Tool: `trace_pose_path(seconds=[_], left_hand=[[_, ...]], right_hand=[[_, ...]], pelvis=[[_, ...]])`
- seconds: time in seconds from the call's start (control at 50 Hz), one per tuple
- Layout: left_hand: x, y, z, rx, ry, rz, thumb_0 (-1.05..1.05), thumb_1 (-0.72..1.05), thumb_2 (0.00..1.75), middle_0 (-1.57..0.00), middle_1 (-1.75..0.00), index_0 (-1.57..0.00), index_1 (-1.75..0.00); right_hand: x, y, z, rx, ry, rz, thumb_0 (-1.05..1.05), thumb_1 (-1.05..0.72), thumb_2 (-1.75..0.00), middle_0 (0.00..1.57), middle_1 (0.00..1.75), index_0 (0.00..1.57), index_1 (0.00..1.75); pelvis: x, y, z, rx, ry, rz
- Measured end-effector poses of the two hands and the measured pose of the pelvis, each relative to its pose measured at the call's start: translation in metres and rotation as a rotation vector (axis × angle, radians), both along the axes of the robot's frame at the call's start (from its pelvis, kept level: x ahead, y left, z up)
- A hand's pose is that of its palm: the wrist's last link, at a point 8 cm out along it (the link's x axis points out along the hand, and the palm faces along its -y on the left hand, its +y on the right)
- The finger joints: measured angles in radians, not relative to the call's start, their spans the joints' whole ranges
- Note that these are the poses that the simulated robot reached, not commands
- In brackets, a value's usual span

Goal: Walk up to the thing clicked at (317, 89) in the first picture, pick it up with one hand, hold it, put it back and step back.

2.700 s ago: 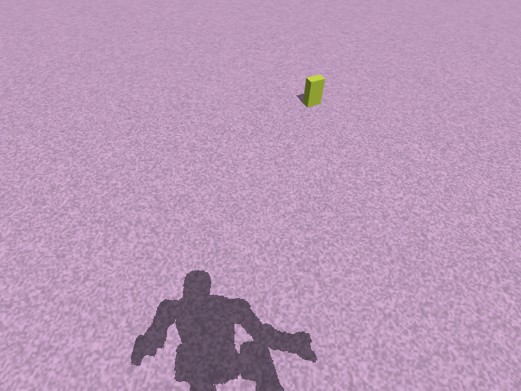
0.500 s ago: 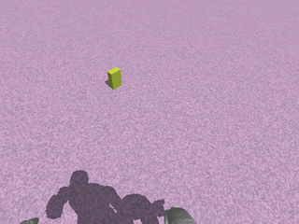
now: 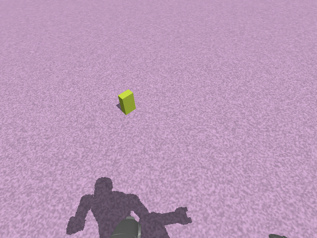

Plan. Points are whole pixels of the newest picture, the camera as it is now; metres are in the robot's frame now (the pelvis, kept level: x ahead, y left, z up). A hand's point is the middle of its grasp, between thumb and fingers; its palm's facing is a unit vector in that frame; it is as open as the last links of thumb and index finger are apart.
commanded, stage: walk up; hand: left
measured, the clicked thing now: (127, 102) +1.22 +0.30 -0.68
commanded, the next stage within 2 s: none
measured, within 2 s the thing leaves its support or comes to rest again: neither
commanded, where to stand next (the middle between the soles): +0.88 +0.09 m, yaw +0 degrees
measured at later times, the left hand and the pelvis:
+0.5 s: hand (64, 178) +0.32 +0.34 -0.14, palm faces -0.05 -0.94 -0.35, open 7.4 cm; pelvis +0.24 +0.06 +0.00, yaw +1 degrees
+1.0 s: hand (78, 141) +0.46 +0.32 -0.13, palm faces +0.03 -0.92 -0.39, open 7.4 cm; pelvis +0.43 +0.05 +0.00, yaw +2 degrees
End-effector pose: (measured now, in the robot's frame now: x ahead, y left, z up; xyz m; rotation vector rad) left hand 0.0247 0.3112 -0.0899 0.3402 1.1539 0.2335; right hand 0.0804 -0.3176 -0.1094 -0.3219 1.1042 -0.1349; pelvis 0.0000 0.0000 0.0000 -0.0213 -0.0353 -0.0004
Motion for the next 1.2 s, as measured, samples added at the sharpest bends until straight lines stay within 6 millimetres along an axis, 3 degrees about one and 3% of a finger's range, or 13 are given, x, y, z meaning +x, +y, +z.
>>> trace_pose_path(seconds=[0.14,0.2,0.26,0.36,0.46,0.58,0.68,0.74,0.8,0.92,1.08,1.14,1.2], left_hand=[[0.046,0.041,-0.024,-0.002,0.051,0.045,0.01,0.90,0.90,-0.21,-0.30,-0.21,-0.30],[0.079,0.061,-0.041,-0.002,0.077,0.051,0.01,0.90,0.90,-0.20,-0.30,-0.20,-0.30],[0.119,0.067,-0.042,-0.016,0.090,0.029,0.01,0.90,0.90,-0.20,-0.30,-0.20,-0.30],[0.198,0.072,-0.028,-0.039,0.020,-0.025,0.01,0.91,0.90,-0.20,-0.30,-0.20,-0.30],[0.266,0.072,-0.018,-0.037,-0.036,-0.056,0.01,0.91,0.90,-0.20,-0.30,-0.20,-0.30],[0.342,0.057,-0.012,-0.022,-0.049,-0.097,0.01,0.91,0.90,-0.20,-0.30,-0.20,-0.30],[0.400,0.038,-0.013,0.017,-0.095,-0.099,0.01,0.90,0.90,-0.20,-0.30,-0.20,-0.30],[0.417,0.028,-0.006,0.018,-0.136,-0.075,0.01,0.90,0.90,-0.20,-0.30,-0.20,-0.30],[0.421,0.025,0.004,0.017,-0.130,-0.046,0.00,0.90,0.90,-0.20,-0.30,-0.20,-0.30],[0.422,0.037,0.005,0.019,-0.048,-0.015,0.00,0.90,0.90,-0.20,-0.30,-0.21,-0.30],[0.444,0.079,-0.021,-0.004,0.006,0.042,0.01,0.90,0.90,-0.20,-0.30,-0.21,-0.30],[0.463,0.099,-0.041,-0.012,0.042,0.043,0.01,0.90,0.90,-0.20,-0.30,-0.20,-0.30],[0.489,0.105,-0.047,-0.028,0.072,0.027,0.01,0.90,0.90,-0.20,-0.30,-0.20,-0.30]], right_hand=[[0.094,0.021,0.007,-0.054,0.014,0.057,0.00,-0.91,-0.90,0.20,0.29,0.20,0.30],[0.138,0.038,0.007,-0.076,-0.018,0.066,0.00,-0.91,-0.90,0.20,0.29,0.20,0.30],[0.167,0.053,0.013,-0.075,-0.075,0.049,0.00,-0.91,-0.90,0.20,0.30,0.20,0.30],[0.187,0.070,0.024,-0.060,-0.068,0.000,0.00,-0.91,-0.90,0.20,0.30,0.21,0.30],[0.199,0.071,0.019,-0.050,-0.004,-0.027,0.00,-0.90,-0.90,0.21,0.30,0.21,0.30],[0.223,0.056,-0.001,-0.028,0.061,-0.063,0.00,-0.90,-0.90,0.21,0.30,0.21,0.30],[0.263,0.035,-0.029,-0.015,0.095,-0.085,0.00,-0.90,-0.90,0.21,0.30,0.21,0.30],[0.295,0.035,-0.030,-0.002,0.108,-0.048,0.01,-0.91,-0.90,0.20,0.30,0.20,0.30],[0.333,0.035,-0.023,0.009,0.080,-0.020,0.01,-0.91,-0.90,0.20,0.30,0.20,0.30],[0.399,0.038,-0.006,0.001,0.011,0.007,0.00,-0.91,-0.90,0.20,0.30,0.20,0.30],[0.474,0.062,0.007,-0.061,0.029,0.058,0.00,-0.91,-0.90,0.20,0.29,0.20,0.30],[0.502,0.077,0.009,-0.093,-0.014,0.055,0.00,-0.91,-0.90,0.20,0.30,0.20,0.30],[0.518,0.091,0.015,-0.097,-0.060,0.028,0.00,-0.91,-0.90,0.20,0.30,0.20,0.30]], pelvis=[[0.075,0.024,-0.013,-0.031,0.021,0.029],[0.110,0.040,-0.022,0.007,0.021,0.032],[0.136,0.054,-0.019,-0.006,0.016,0.024],[0.181,0.062,-0.004,0.006,0.005,0.023],[0.223,0.063,-0.001,0.028,-0.005,0.017],[0.277,0.054,-0.007,0.047,-0.003,0.009],[0.326,0.036,-0.023,0.023,-0.006,0.012],[0.346,0.030,-0.019,0.041,-0.017,0.022],[0.365,0.030,-0.009,0.047,-0.021,0.018],[0.403,0.036,-0.002,0.018,-0.016,0.020],[0.464,0.065,-0.011,-0.024,-0.002,0.048],[0.489,0.082,-0.021,0.004,-0.006,0.046],[0.507,0.094,-0.020,-0.005,-0.014,0.039]])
